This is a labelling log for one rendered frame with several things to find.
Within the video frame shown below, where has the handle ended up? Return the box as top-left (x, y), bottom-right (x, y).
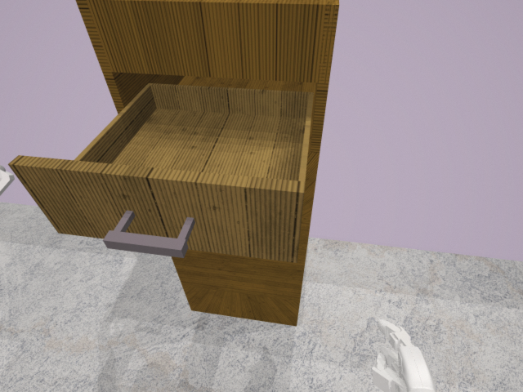
top-left (103, 211), bottom-right (195, 258)

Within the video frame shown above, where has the cabinet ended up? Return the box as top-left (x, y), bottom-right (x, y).
top-left (76, 0), bottom-right (339, 326)

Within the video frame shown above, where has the robot right hand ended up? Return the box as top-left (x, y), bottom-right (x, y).
top-left (372, 319), bottom-right (436, 392)

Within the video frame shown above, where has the drawer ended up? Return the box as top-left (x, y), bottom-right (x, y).
top-left (8, 83), bottom-right (314, 263)

